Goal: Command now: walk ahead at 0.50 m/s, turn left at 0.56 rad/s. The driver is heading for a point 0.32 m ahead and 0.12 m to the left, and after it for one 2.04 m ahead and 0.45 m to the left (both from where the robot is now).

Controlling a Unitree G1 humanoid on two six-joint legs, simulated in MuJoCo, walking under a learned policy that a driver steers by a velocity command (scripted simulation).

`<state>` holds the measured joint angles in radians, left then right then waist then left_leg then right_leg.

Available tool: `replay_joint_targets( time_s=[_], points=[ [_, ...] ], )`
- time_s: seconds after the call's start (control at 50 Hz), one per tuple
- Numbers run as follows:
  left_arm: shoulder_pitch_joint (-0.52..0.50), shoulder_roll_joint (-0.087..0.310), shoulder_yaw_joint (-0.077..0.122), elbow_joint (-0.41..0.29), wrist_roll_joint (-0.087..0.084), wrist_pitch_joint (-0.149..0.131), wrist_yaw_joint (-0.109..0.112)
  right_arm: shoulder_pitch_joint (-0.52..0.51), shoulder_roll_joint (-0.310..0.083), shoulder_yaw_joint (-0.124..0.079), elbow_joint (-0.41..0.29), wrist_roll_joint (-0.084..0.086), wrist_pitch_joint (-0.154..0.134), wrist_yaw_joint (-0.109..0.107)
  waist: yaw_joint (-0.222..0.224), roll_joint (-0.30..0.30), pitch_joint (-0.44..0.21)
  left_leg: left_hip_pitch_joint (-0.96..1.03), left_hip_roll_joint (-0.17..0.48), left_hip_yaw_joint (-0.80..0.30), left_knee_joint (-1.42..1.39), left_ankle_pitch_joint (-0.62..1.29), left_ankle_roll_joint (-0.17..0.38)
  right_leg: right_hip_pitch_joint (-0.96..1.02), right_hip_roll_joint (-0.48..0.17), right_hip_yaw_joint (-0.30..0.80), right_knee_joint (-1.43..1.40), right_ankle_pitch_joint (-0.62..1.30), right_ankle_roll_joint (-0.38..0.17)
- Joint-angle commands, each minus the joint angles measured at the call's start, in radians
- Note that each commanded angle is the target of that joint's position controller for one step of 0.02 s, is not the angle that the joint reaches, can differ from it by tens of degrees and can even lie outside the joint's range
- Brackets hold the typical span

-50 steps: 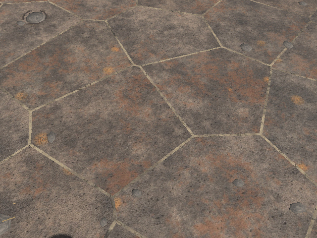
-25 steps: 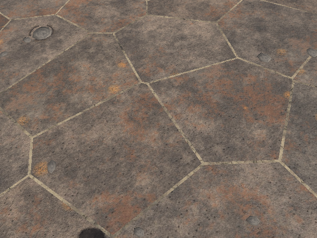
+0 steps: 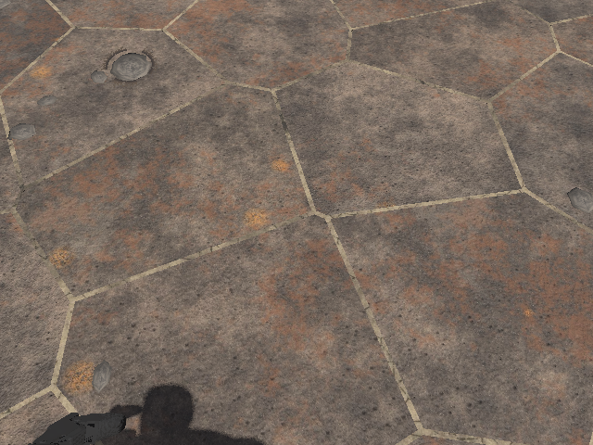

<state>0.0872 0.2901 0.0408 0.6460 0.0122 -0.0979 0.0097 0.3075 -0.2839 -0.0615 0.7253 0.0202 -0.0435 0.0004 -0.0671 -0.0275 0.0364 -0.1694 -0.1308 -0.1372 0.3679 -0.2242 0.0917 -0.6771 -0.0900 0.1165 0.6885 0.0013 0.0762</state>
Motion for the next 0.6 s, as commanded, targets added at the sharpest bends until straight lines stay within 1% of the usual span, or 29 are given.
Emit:
replay_joint_targets(
  time_s=[0.02,0.06,0.08,0.1,0.12,0.14,0.16,0.18,0.2,0.22,0.24,0.26,0.28,0.3,0.32,0.36,0.4,0.44,0.46,0.5,0.52,0.54,0.56,0.58,0.6],
  points=[
    [-0.099,0.069,0.016,-0.081,-0.016,-0.022,-0.013,0.022,-0.169,-0.047,-0.049,0.010,-0.002,-0.012,-0.014,0.109,-0.047,-0.095,0.206,-0.181,-0.068,0.132,0.131,0.196,0.082,-0.051,-0.128,0.083,0.003],
    [-0.102,0.098,0.029,-0.083,-0.020,-0.030,-0.023,0.038,-0.159,-0.045,-0.046,0.010,0.005,-0.015,-0.005,0.122,-0.055,-0.015,0.233,-0.257,-0.002,0.097,0.117,0.209,0.091,-0.026,-0.186,0.018,-0.017],
    [-0.084,0.111,0.036,-0.080,-0.023,-0.034,-0.026,0.034,-0.160,-0.046,-0.048,0.007,0.008,-0.016,0.010,0.139,-0.057,0.009,0.244,-0.289,0.030,0.102,0.108,0.233,0.092,-0.023,-0.198,-0.033,-0.033],
    [-0.039,0.120,0.044,-0.070,-0.024,-0.039,-0.027,0.020,-0.156,-0.046,-0.053,0.005,0.010,-0.015,0.040,0.154,-0.063,0.011,0.242,-0.303,0.069,0.119,0.095,0.293,0.094,-0.033,-0.225,-0.063,-0.055],
    [0.044,0.139,0.058,-0.051,-0.019,-0.043,-0.022,0.013,-0.130,-0.038,-0.060,0.002,0.009,-0.013,0.086,0.152,-0.102,-0.010,0.207,-0.284,0.150,0.156,0.067,0.424,0.082,-0.043,-0.259,-0.061,-0.087],
    [0.177,0.185,0.073,-0.042,0.000,-0.047,-0.013,0.009,-0.072,-0.017,-0.077,-0.007,0.003,-0.008,0.150,0.084,-0.220,-0.104,0.155,-0.216,0.383,0.098,0.029,0.660,-0.055,0.073,-0.232,-0.090,-0.154],
    [0.295,0.274,0.095,-0.011,0.019,-0.035,-0.009,0.138,-0.013,0.003,-0.101,0.012,-0.006,-0.009,0.124,-0.199,-0.368,-0.440,0.009,-0.055,0.722,-0.247,-0.050,1.019,-0.293,0.483,-0.276,-0.252,-0.322],
    [0.316,0.214,0.087,0.000,-0.009,-0.026,-0.017,0.146,-0.092,-0.005,-0.099,0.023,-0.009,-0.011,0.135,-0.259,-0.356,-0.610,0.073,-0.039,0.894,-0.365,-0.069,1.033,-0.358,0.701,-0.352,-0.492,-0.350],
    [0.271,0.141,0.067,-0.014,-0.013,-0.020,-0.012,0.053,-0.163,-0.026,-0.101,0.021,-0.003,-0.012,0.163,-0.139,-0.219,-0.654,0.117,-0.043,0.957,-0.270,-0.080,0.920,-0.308,0.564,-0.376,-0.536,-0.303],
    [0.221,0.117,0.057,-0.019,-0.005,-0.011,-0.009,-0.017,-0.165,-0.030,-0.116,0.008,0.004,-0.013,0.155,-0.071,-0.136,-0.638,0.149,-0.006,0.954,-0.193,-0.086,0.803,-0.260,0.417,-0.383,-0.428,-0.266],
    [0.173,0.095,0.047,-0.016,0.001,-0.005,-0.008,-0.065,-0.155,-0.033,-0.135,-0.003,0.006,-0.012,0.136,-0.050,-0.057,-0.614,0.167,-0.002,0.915,-0.149,-0.095,0.687,-0.219,0.305,-0.399,-0.236,-0.257],
    [0.142,0.076,0.039,-0.014,0.007,-0.005,-0.005,-0.069,-0.143,-0.039,-0.142,-0.003,0.013,-0.008,0.107,-0.068,-0.027,-0.567,0.188,0.003,0.883,-0.134,-0.101,0.611,-0.188,0.206,-0.409,-0.057,-0.246],
    [0.123,0.071,0.038,-0.008,0.007,-0.006,-0.005,-0.050,-0.123,-0.038,-0.141,0.001,0.022,-0.006,0.085,-0.087,-0.018,-0.523,0.195,0.022,0.853,-0.142,-0.109,0.562,-0.168,0.130,-0.413,0.089,-0.242],
    [0.114,0.074,0.040,0.002,0.002,-0.008,-0.007,-0.038,-0.098,-0.034,-0.140,0.002,0.031,-0.006,0.072,-0.095,-0.022,-0.500,0.193,0.045,0.817,-0.154,-0.119,0.537,-0.161,0.071,-0.414,0.219,-0.250],
    [0.106,0.091,0.046,0.013,-0.001,-0.009,-0.006,-0.047,-0.081,-0.030,-0.148,-0.001,0.038,-0.007,0.065,-0.096,-0.022,-0.500,0.192,0.061,0.772,-0.144,-0.131,0.526,-0.162,0.024,-0.422,0.311,-0.261],
    [0.095,0.134,0.062,0.031,-0.003,-0.001,0.001,-0.075,-0.060,-0.022,-0.162,-0.006,0.049,-0.005,0.064,-0.090,-0.045,-0.497,0.201,0.080,0.667,-0.073,-0.145,0.541,-0.177,-0.038,-0.427,0.395,-0.275],
    [0.075,0.148,0.067,0.042,-0.010,0.015,0.011,-0.098,-0.055,-0.018,-0.162,-0.008,0.051,0.006,0.070,-0.082,-0.074,-0.437,0.201,0.104,0.545,0.062,-0.141,0.543,-0.162,-0.117,-0.426,0.388,-0.263],
    [0.069,0.156,0.067,0.055,-0.018,0.028,0.018,-0.144,-0.055,-0.018,-0.171,-0.008,0.048,0.021,0.083,-0.079,-0.080,-0.369,0.190,0.128,0.426,0.163,-0.125,0.539,-0.149,-0.180,-0.417,0.356,-0.242],
    [0.074,0.162,0.069,0.063,-0.023,0.032,0.019,-0.168,-0.060,-0.021,-0.179,-0.008,0.048,0.029,0.090,-0.078,-0.080,-0.347,0.185,0.137,0.380,0.181,-0.116,0.548,-0.150,-0.196,-0.405,0.337,-0.233],
    [0.080,0.180,0.075,0.074,-0.037,0.037,0.018,-0.198,-0.081,-0.031,-0.198,-0.009,0.052,0.042,0.093,-0.076,-0.078,-0.323,0.178,0.146,0.312,0.154,-0.092,0.583,-0.168,-0.205,-0.363,0.313,-0.220],
    [0.078,0.190,0.080,0.077,-0.045,0.040,0.016,-0.201,-0.094,-0.038,-0.206,-0.010,0.054,0.047,0.088,-0.077,-0.079,-0.308,0.169,0.156,0.283,0.116,-0.077,0.598,-0.179,-0.206,-0.328,0.323,-0.214],
    [0.072,0.199,0.084,0.077,-0.053,0.043,0.016,-0.187,-0.107,-0.046,-0.209,-0.011,0.057,0.049,0.075,-0.077,-0.086,-0.276,0.152,0.172,0.245,0.088,-0.058,0.610,-0.180,-0.212,-0.275,0.363,-0.204],
    [0.060,0.198,0.085,0.076,-0.061,0.045,0.017,-0.135,-0.121,-0.057,-0.198,-0.014,0.057,0.047,0.042,-0.065,-0.106,-0.195,0.123,0.195,0.169,0.118,-0.034,0.605,-0.162,-0.235,-0.182,0.406,-0.182],
    [0.088,0.169,0.078,0.082,-0.056,0.046,0.015,-0.039,-0.161,-0.080,-0.170,-0.016,0.056,0.036,0.005,-0.015,-0.153,-0.045,0.084,0.200,0.096,0.211,0.000,0.560,-0.108,-0.267,-0.016,0.370,-0.146],
    [0.138,0.131,0.062,0.064,-0.014,0.044,0.009,0.036,-0.261,-0.106,-0.179,-0.017,0.057,0.011,-0.012,0.175,-0.221,0.192,0.261,-0.045,0.096,0.655,0.084,0.339,-0.034,-0.292,0.274,-0.004,-0.070]
  ],
)
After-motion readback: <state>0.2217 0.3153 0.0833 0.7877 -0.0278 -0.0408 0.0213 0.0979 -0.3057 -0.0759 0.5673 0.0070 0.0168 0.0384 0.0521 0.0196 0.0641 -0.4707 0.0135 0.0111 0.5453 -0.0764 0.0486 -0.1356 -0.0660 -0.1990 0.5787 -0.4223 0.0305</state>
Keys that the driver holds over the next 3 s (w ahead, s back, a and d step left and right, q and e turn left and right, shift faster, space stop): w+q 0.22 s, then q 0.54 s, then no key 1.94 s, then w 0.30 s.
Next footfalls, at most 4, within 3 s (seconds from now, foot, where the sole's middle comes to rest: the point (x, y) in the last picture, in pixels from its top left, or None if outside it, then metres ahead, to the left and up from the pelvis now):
0.14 right None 0.27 -0.15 -0.78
0.60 left None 0.38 0.15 -0.78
1.00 right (322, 439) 0.46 -0.08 -0.78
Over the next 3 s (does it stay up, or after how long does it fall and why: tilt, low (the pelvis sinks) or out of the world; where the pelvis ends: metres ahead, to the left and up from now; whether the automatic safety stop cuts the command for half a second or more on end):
stays up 0.43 0.06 -0.01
